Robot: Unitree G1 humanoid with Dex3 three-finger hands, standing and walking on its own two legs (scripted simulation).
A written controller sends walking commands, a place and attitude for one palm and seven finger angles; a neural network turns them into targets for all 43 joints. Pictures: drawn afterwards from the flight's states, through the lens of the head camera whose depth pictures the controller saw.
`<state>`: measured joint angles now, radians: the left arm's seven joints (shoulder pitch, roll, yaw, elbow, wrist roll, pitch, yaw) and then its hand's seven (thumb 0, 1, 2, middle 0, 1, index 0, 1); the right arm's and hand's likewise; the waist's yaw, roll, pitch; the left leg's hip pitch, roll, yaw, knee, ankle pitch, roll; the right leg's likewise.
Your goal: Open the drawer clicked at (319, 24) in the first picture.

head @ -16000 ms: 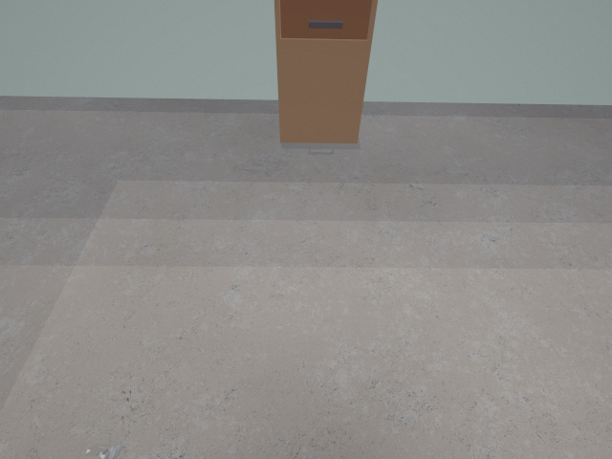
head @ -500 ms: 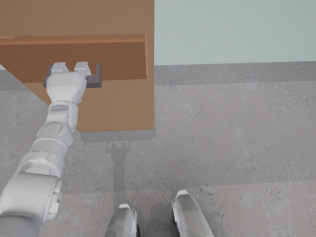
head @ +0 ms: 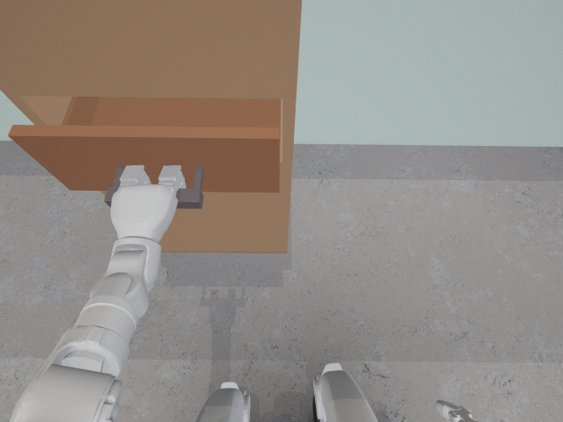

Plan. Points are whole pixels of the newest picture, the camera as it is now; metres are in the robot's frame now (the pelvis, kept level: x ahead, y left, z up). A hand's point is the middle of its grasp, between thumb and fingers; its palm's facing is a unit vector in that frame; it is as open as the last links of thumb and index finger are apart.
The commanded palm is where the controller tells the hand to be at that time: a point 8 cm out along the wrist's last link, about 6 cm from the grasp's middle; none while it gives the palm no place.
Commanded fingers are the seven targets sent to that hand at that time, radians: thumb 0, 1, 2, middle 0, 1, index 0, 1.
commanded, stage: pull the drawer open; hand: left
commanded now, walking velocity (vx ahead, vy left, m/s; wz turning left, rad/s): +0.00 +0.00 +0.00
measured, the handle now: (157, 185) +0.47 +0.20 -0.04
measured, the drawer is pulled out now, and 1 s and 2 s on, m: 0.07 0.19 0.29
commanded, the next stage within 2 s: none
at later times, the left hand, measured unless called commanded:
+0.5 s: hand (151, 263) +0.35 +0.20 -0.06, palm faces -0.02 -0.02 -1.00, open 5.7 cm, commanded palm +0.31 +0.20 -0.01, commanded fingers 0.00 0.90 0.90 -0.40 -1.35 -0.40 -1.35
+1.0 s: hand (144, 299) +0.29 +0.20 -0.06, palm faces +0.00 -0.03 -1.00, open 5.7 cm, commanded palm +0.24 +0.21 -0.01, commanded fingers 0.00 0.90 0.90 -0.40 -1.35 -0.40 -1.35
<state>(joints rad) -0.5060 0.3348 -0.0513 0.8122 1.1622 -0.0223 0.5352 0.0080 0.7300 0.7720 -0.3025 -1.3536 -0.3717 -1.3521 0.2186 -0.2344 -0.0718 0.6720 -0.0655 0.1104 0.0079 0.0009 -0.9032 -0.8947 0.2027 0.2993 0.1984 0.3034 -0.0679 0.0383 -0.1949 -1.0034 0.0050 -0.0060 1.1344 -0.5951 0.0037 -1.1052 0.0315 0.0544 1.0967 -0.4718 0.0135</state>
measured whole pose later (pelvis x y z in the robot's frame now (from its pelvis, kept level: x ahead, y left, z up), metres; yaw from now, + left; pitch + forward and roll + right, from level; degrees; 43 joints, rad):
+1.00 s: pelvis -0.03 -0.01 +0.00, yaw +0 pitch +22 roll +1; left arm -0.11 0.28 -0.07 0.53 1.18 -0.01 0.60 0.01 0.72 0.75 -0.30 -1.34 -0.39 -1.35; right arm 0.16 -0.23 -0.06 0.66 -0.06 0.07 -0.02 0.01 -0.90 -0.89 0.20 0.30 0.20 0.30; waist -0.03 0.02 -0.19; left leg -0.93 0.00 0.00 1.15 -0.59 -0.01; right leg -1.05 0.03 0.07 1.13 -0.46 0.00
